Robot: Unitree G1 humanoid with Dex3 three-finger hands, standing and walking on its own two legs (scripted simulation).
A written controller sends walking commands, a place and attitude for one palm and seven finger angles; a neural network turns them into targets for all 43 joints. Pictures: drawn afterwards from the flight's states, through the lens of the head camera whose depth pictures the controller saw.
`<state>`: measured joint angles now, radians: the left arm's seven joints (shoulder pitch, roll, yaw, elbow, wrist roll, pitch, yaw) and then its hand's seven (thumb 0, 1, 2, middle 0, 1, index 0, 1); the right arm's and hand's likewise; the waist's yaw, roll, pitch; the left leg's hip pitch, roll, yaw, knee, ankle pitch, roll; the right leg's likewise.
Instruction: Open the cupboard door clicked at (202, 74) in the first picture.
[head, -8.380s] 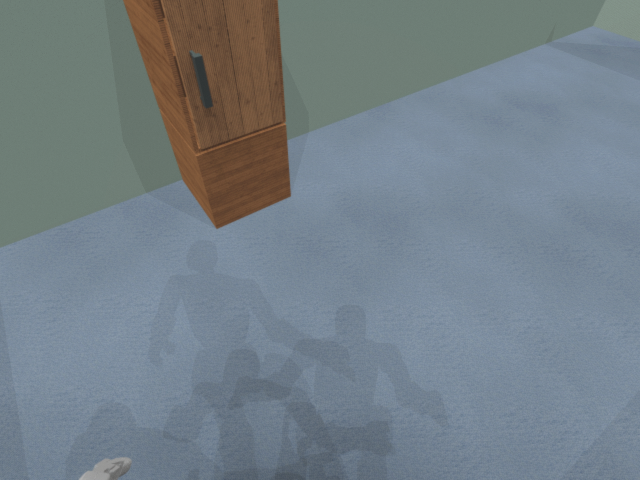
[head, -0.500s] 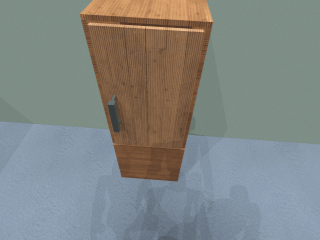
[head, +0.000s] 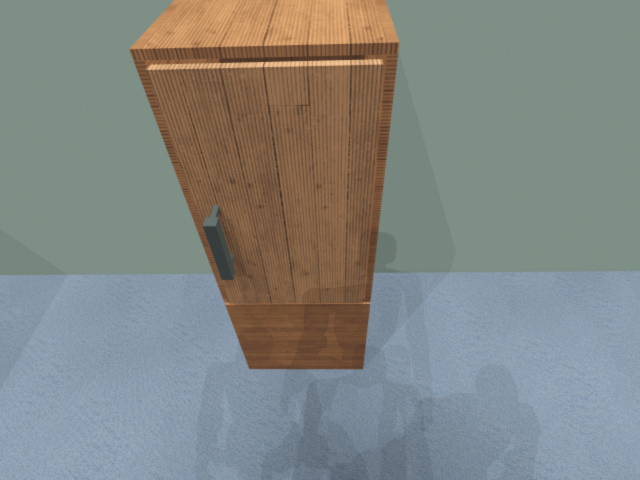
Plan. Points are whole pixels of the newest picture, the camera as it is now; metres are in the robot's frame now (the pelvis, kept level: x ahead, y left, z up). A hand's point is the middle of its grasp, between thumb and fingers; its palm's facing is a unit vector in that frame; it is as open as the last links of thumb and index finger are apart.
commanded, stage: look again from close up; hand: left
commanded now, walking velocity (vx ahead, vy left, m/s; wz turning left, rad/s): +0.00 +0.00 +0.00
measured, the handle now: (222, 243) +0.56 +0.24 -0.09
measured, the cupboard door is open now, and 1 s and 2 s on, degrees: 0 0 0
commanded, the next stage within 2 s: raise the hand with hooked fingers in 0.16 s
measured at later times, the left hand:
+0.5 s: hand (194, 425) +0.19 +0.17 -0.02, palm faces +0.18 -0.98 -0.04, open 7.7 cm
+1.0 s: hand (172, 458) +0.17 +0.21 -0.08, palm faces -0.03 -1.00 -0.04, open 10.5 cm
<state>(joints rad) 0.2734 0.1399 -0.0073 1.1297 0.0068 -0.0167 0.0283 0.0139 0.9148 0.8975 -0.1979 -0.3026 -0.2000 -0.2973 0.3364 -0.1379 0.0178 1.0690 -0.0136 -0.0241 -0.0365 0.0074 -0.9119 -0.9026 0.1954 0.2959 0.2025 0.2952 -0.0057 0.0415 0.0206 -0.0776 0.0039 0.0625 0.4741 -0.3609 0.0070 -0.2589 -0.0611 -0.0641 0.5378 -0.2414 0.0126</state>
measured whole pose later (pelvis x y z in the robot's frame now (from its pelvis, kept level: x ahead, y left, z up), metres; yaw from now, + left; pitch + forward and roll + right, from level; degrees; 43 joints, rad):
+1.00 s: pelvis -0.07 +0.00 -0.12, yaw +2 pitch +18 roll -2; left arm 0.25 0.28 0.25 0.08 -0.30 -0.36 -0.39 0.01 0.23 0.61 -0.25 -0.73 -0.25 -0.73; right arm 0.20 -0.18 0.06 0.56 0.02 -0.23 -0.02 0.01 -0.90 -0.90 0.20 0.30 0.21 0.30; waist 0.00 0.01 -0.12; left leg -1.01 0.03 -0.02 1.34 -0.63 0.00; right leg -1.11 -0.08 -0.11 1.23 -0.42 -0.01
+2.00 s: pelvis -0.05 +0.00 -0.11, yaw +2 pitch +21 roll -3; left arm 0.03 0.43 0.46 0.34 -0.39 -0.37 -0.55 -0.01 -0.50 0.30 -0.30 -1.20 -0.30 -1.20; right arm 0.24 -0.29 0.02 0.53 0.02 -0.20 -0.03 0.01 -0.90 -0.90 0.20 0.30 0.21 0.30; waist -0.03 0.00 -0.13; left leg -1.04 0.03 -0.02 1.32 -0.64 0.01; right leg -1.14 -0.06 -0.09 1.20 -0.43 0.00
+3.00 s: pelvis -0.06 +0.00 -0.12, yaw +1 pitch +23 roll -2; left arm -0.34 0.50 0.49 0.66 -0.29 -0.37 -0.52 -0.01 -0.50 0.30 -0.30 -1.20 -0.30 -1.20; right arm 0.27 -0.29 0.04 0.55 0.02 -0.13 -0.03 0.01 -0.90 -0.90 0.20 0.30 0.21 0.30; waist -0.07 -0.01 -0.14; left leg -1.10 0.03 -0.01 1.32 -0.63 0.01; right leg -1.20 -0.06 -0.08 1.20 -0.40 0.00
